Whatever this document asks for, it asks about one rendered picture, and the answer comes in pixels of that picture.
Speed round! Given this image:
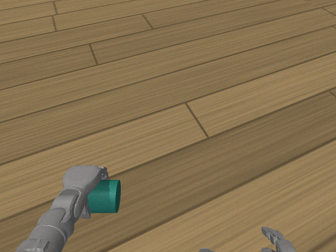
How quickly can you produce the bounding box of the left robot arm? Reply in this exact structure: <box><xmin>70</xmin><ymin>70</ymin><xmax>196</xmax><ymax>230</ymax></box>
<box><xmin>14</xmin><ymin>186</ymin><xmax>87</xmax><ymax>252</ymax></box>

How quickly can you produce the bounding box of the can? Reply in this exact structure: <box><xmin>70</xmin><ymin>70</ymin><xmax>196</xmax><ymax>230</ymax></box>
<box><xmin>87</xmin><ymin>180</ymin><xmax>121</xmax><ymax>213</ymax></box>

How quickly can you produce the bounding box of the right robot hand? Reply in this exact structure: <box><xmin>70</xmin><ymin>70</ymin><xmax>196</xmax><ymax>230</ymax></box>
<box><xmin>261</xmin><ymin>227</ymin><xmax>296</xmax><ymax>252</ymax></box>

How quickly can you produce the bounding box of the left robot hand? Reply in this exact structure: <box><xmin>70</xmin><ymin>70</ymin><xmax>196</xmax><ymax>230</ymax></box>
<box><xmin>62</xmin><ymin>165</ymin><xmax>109</xmax><ymax>219</ymax></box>

